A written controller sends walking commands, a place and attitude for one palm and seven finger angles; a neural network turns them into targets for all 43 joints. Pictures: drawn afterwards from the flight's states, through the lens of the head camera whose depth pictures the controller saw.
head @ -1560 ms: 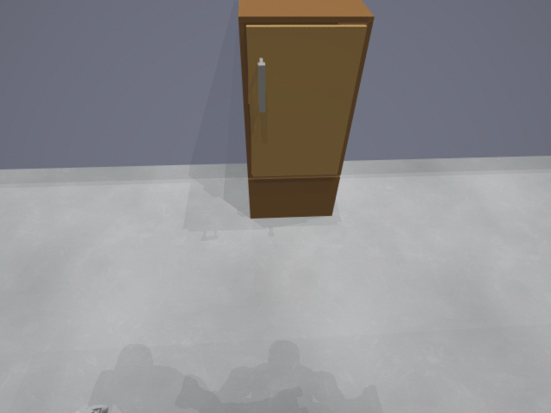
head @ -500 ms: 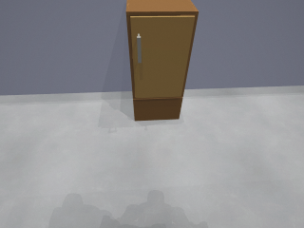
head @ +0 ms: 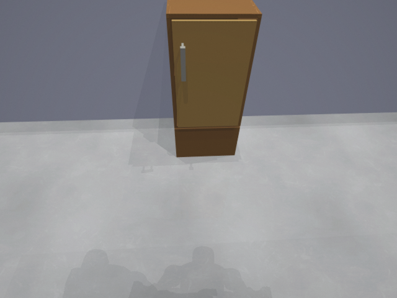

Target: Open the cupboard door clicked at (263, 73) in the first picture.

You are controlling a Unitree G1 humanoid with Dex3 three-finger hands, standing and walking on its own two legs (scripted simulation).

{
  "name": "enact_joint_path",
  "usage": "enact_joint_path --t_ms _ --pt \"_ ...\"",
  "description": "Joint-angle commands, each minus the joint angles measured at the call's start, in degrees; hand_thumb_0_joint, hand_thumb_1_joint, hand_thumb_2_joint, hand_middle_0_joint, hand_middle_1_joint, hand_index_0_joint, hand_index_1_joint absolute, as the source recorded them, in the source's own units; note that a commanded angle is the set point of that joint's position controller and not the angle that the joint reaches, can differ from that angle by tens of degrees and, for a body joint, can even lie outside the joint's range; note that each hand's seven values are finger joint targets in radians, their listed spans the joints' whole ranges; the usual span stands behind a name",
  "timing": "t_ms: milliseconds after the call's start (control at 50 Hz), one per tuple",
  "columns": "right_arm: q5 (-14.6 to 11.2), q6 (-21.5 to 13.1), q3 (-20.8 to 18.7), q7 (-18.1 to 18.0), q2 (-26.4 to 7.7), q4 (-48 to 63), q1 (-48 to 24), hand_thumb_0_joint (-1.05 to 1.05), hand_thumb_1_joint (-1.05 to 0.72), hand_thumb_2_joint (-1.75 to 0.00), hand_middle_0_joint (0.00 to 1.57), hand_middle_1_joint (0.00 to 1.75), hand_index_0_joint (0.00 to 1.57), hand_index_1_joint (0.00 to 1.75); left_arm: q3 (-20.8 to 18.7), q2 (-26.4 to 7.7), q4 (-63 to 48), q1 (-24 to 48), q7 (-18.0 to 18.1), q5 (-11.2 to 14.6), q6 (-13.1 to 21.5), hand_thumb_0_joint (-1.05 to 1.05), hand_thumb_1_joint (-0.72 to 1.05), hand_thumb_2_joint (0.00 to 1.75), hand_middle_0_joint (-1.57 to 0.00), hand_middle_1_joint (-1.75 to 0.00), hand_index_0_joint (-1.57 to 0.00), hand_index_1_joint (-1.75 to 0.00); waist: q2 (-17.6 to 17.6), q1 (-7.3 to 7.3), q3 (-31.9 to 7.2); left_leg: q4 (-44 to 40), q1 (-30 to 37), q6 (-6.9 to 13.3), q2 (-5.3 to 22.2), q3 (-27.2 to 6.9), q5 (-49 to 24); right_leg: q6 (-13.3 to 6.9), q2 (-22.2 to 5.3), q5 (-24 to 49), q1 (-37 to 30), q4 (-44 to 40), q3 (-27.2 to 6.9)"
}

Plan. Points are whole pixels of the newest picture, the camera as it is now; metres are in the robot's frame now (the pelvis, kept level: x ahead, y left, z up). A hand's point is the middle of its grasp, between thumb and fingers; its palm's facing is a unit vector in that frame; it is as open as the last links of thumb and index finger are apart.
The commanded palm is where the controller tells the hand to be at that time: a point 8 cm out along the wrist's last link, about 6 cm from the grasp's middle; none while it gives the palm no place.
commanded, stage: walk to a spot facing it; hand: left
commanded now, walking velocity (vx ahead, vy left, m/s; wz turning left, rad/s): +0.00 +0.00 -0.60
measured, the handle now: (183, 62) +1.08 +0.14 -0.06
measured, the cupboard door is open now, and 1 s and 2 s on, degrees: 0 0 0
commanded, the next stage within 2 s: none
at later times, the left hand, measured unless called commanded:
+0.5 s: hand out of the picture +0.03 +0.17 -0.18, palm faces -0.10 -0.98 -0.18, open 7.4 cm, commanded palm none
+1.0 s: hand (149, 206) +0.40 +0.17 -0.17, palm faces -0.46 -0.86 -0.23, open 7.4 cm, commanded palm none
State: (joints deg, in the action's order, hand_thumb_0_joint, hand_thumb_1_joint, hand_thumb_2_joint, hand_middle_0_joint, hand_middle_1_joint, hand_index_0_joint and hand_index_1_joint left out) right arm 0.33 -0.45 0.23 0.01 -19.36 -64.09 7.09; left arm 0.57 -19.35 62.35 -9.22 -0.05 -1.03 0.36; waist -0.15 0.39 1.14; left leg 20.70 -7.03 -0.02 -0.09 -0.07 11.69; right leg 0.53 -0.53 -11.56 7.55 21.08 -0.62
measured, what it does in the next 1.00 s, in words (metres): walks ahead, turning right: left foot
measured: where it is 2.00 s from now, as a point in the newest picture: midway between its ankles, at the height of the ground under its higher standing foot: outside the picture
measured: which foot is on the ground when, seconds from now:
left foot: down 0.00-0.34, up 0.36-0.68, down 0.70-1.00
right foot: down 0.00-0.70, up 0.72-1.00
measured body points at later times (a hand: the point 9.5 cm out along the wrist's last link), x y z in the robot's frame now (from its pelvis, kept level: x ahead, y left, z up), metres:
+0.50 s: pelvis +0.05 -0.01 -0.01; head +0.06 -0.02 +0.44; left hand +0.04 +0.22 -0.16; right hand +0.06 -0.28 -0.16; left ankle +0.07 +0.10 -0.69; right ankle +0.00 -0.12 -0.75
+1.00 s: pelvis +0.20 +0.04 +0.00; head +0.22 +0.05 +0.44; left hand +0.42 +0.22 -0.15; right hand +0.08 -0.19 -0.14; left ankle +0.22 +0.11 -0.75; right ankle +0.17 -0.11 -0.66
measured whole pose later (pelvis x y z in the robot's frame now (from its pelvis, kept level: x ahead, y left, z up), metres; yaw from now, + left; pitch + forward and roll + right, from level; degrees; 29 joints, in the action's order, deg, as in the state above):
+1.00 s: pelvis +0.20 +0.04 +0.00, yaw -32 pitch -1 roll -1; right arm 1.0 -2.9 -2.4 -2.1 -10.1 -57.7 18.3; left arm -6.6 -16.0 52.0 -10.1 -1.7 -2.3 -2.8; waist -2.4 -0.1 2.1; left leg 25.9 -8.1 2.3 4.9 16.6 16.7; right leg 2.6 -4.2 -13.3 34.5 63.0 3.0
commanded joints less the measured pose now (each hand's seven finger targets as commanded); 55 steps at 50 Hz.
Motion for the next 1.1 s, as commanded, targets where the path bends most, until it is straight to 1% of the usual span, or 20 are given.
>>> enact_joint_path --t_ms 0,60,100,160,220,280,300,320,340,380,440,580,640,660,680,700,740,780,820,1080 --pt "0.1 -1.6 -2.4 -1.0 -12.0 3.9 -2.5 0.0 -0.9 -0.9 0.2 0.3 0.2 0.3 -2.6 -11.9 -4.1 2.8 0.7 0.3 1.0 0.0 0.9 0.9 -0.2 -0.3 -0.2 -0.3 0.0 -0.41 -2.3 -2.6 1.4 1.4 7.3 -4.7 -9.4 -2.3 -6.0 10.2 1.4 -2.5 -6.1" --pt "0.2 -0.5 -1.7 -1.3 -5.3 4.2 1.0 0.0 -0.9 -0.9 0.2 0.3 0.2 0.3 -2.0 -5.8 -4.3 -0.6 0.9 0.3 -0.9 0.0 0.9 0.9 -0.2 -0.3 -0.2 -0.3 0.2 -0.61 -2.0 0.7 1.1 0.6 7.9 -1.7 -9.3 -1.6 -5.5 13.1 4.6 1.2 -6.9" --pt "0.3 0.2 -2.1 -1.5 -5.5 5.3 2.4 0.0 -0.9 -0.9 0.2 0.3 0.2 0.3 -2.3 -5.5 -5.4 -1.9 0.7 0.1 -1.7 0.0 0.9 0.9 -0.2 -0.3 -0.2 -0.3 -0.3 -0.68 -1.4 1.4 0.2 0.7 8.6 -1.4 -3.9 -1.6 -4.2 9.0 6.8 3.3 -7.4" --pt "0.8 0.5 -3.4 -1.1 -7.3 7.7 2.8 0.0 -0.9 -0.9 0.2 0.3 0.2 0.3 -3.1 -4.9 -7.8 -3.5 -0.6 -0.5 -2.3 0.0 0.9 0.9 -0.2 -0.3 -0.2 -0.3 2.8 -0.28 1.8 -2.3 -3.3 3.0 11.1 -5.1 20.1 -1.9 -0.7 -14.2 12.9 5.8 -7.4" --pt "0.6 0.0 -4.7 -0.8 -9.3 9.6 2.3 0.0 -0.9 -0.9 0.2 0.3 0.2 0.3 -3.9 -2.9 -9.4 -6.7 -1.4 -0.5 -1.8 0.0 0.9 0.9 -0.2 -0.3 -0.2 -0.3 8.0 1.02 3.8 -5.6 -7.1 6.7 17.7 -10.2 28.3 -1.6 2.4 -13.8 14.4 18.2 -1.6" --pt "0.9 -0.5 -4.8 -0.5 -7.2 10.8 1.0 0.0 -0.9 -0.9 0.2 0.3 0.2 0.3 -4.5 -0.3 -8.6 -13.2 -2.0 -0.9 -0.7 0.0 0.9 0.9 -0.2 -0.3 -0.2 -0.3 4.4 4.04 3.5 6.4 -14.3 4.8 15.1 -2.2 23.3 -2.2 1.5 -11.6 4.5 12.5 0.6" --pt "0.6 -0.4 -4.2 -0.4 -3.7 11.9 0.7 0.0 -0.9 -0.9 0.2 0.3 0.2 0.3 -5.2 -3.2 -7.8 -17.0 -1.5 -1.1 0.3 0.0 0.9 0.9 -0.2 -0.3 -0.2 -0.3 -8.1 5.42 3.5 22.7 -22.6 0.8 8.4 4.4 23.1 -6.0 -5.7 -16.4 -1.2 1.2 -14.5" --pt "0.4 -0.7 -3.3 0.0 -0.4 15.0 -3.0 0.0 -0.9 -0.9 0.2 0.3 0.2 0.3 -6.3 -8.6 -6.9 -21.5 -0.4 -0.8 1.1 0.0 0.9 0.9 -0.2 -0.3 -0.2 -0.3 -22.4 7.08 4.7 39.3 -37.1 -2.0 1.3 8.3 26.6 -12.6 -17.9 -15.5 -6.1 -10.2 -38.1" --pt "0.7 -1.5 -3.5 -0.2 -2.6 16.4 -6.8 0.0 -0.9 -0.9 0.2 0.3 0.2 0.3 -6.1 -7.2 -6.9 -23.6 0.6 0.0 1.6 0.0 0.9 0.9 -0.2 -0.3 -0.2 -0.3 -13.2 7.73 6.2 43.3 -38.3 -1.2 3.6 0.2 20.6 -15.2 -18.6 -8.8 -4.7 -11.3 -41.3" --pt "0.8 -2.2 -3.8 0.0 -1.0 15.7 -4.5 0.0 -0.9 -0.9 0.2 0.3 0.2 0.3 -5.5 -4.6 -7.6 -18.6 0.8 -0.3 2.1 0.0 0.9 0.9 -0.2 -0.3 -0.2 -0.3 -5.2 3.55 5.1 43.9 -36.9 -1.7 6.2 -1.2 14.7 -15.9 -16.9 -4.8 -3.7 -7.8 -33.5" --pt "0.7 -1.9 -4.0 0.5 1.7 14.7 -2.1 0.0 -0.9 -0.9 0.2 0.3 0.2 0.3 -5.4 -2.4 -8.1 -16.6 0.6 -0.5 2.8 0.0 0.9 0.9 -0.2 -0.3 -0.2 -0.3 -5.1 1.57 2.9 38.1 -29.6 -2.7 5.6 1.6 8.6 -13.4 -12.2 1.9 0.8 -7.2 -23.5" --pt "0.0 -2.7 -4.2 0.9 3.9 16.7 -2.3 0.0 -0.9 -0.9 0.2 0.3 0.2 0.3 -6.4 -2.9 -7.8 -15.3 0.4 -0.8 2.4 0.0 0.9 0.9 -0.2 -0.3 -0.2 -0.3 -8.6 1.25 2.3 21.0 -17.0 -2.7 2.8 3.5 4.8 -10.5 -9.2 -0.4 7.0 -5.7 -20.2" --pt "-0.1 -3.6 -4.9 -0.5 1.6 13.6 8.4 0.0 -0.9 -0.9 0.2 0.3 0.2 0.3 -6.9 -1.3 -8.6 -12.2 0.3 -0.5 1.7 0.0 0.9 0.9 -0.2 -0.3 -0.2 -0.3 -5.4 -3.22 -0.6 7.4 3.7 -2.3 2.4 3.5 2.5 -7.0 -3.8 -3.6 16.1 4.8 -16.8" --pt "0.4 -4.0 -6.0 -1.5 -3.1 11.6 15.5 0.0 -0.9 -0.9 0.2 0.3 0.2 0.3 -6.7 1.8 -9.2 -13.0 -0.2 -0.1 1.5 0.0 0.9 0.9 -0.2 -0.3 -0.2 -0.3 5.5 -5.73 -5.4 2.9 16.1 -0.1 11.1 -6.2 10.3 -5.0 1.1 -6.4 23.7 18.5 -12.2" --pt "1.3 -4.1 -7.1 -1.6 -8.8 10.5 22.5 0.0 -0.9 -0.9 0.2 0.3 0.2 0.3 -6.3 5.0 -10.8 -13.7 -0.9 0.3 1.6 0.0 0.9 0.9 -0.2 -0.3 -0.2 -0.3 20.1 -7.02 -9.0 -5.3 19.5 5.4 28.3 -26.5 17.9 -1.6 6.0 -23.1 32.3 37.8 -2.2" --pt "1.0 -3.4 -6.3 -1.4 -7.0 11.3 19.4 0.0 -0.9 -0.9 0.2 0.3 0.2 0.3 -6.7 3.1 -11.3 -12.1 -0.9 -0.2 1.8 0.0 0.9 0.9 -0.2 -0.3 -0.2 -0.3 13.8 -5.77 -6.1 -9.4 10.5 8.5 31.0 -30.1 24.9 -2.1 2.2 -21.9 32.5 45.7 -3.2" --pt "0.9 -3.7 -4.8 -1.5 -1.2 12.3 12.0 0.0 -0.9 -0.9 0.2 0.3 0.2 0.3 -6.7 3.6 -10.7 -8.1 -1.6 -1.0 1.1 0.0 0.9 0.9 -0.2 -0.3 -0.2 -0.3 8.3 -2.6 3.7 -10.7 -2.5 7.6 26.1 -19.6 19.9 -1.4 -2.5 -13.8 33.3 52.3 -1.7" --pt "0.8 -4.2 -3.6 -1.7 2.4 12.0 9.0 0.0 -0.9 -0.9 0.2 0.3 0.2 0.3 -6.5 5.1 -9.7 -10.2 -2.4 -1.1 -0.3 0.0 0.9 0.9 -0.2 -0.3 -0.2 -0.3 9.0 0.53 4.4 -8.9 -6.5 5.0 20.7 -5.7 2.5 0.0 -4.0 -6.7 29.3 50.8 0.1" --pt "0.6 -4.6 -3.4 -2.2 3.1 11.0 10.0 0.0 -0.9 -0.9 0.2 0.3 0.2 0.3 -6.3 5.7 -9.5 -10.8 -2.4 -0.8 -1.2 0.0 0.9 0.9 -0.2 -0.3 -0.2 -0.3 8.7 1.18 1.7 -6.0 -3.8 5.6 19.4 1.3 -14.7 1.0 -4.2 -4.5 28.1 49.7 1.1" --pt "1.4 -2.0 -4.8 -1.7 -0.4 8.1 15.9 0.0 -0.9 -0.9 0.2 0.3 0.2 0.3 -5.2 5.1 -16.7 7.3 -2.0 -0.8 -2.8 0.0 0.9 0.9 -0.2 -0.3 -0.2 -0.3 7.3 -3.32 3.0 1.1 3.1 6.6 22.1 12.6 -28.2 0.7 -3.4 -5.3 23.3 25.6 6.3"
